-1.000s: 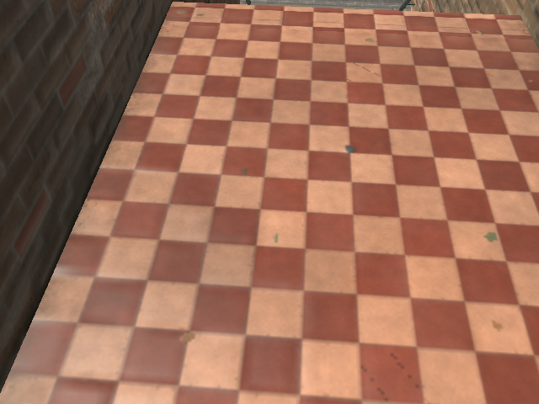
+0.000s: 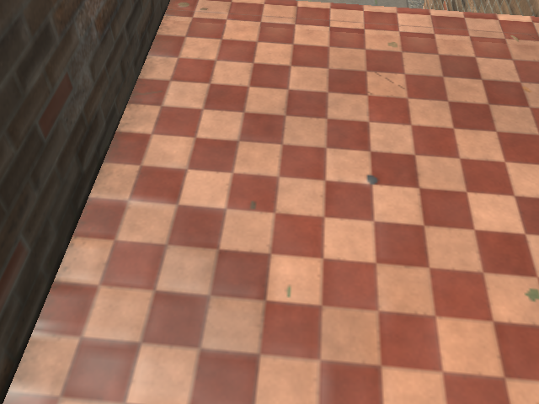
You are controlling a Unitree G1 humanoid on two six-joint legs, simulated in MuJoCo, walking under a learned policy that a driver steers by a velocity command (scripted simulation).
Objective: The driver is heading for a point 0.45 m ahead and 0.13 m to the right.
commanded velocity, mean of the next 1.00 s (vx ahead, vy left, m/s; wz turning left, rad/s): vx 0.30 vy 0.00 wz -0.18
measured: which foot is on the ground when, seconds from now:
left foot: down 0.00-0.42, up 0.44-0.88, down 0.90-1.00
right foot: up 0.00-0.38, down 0.40-1.00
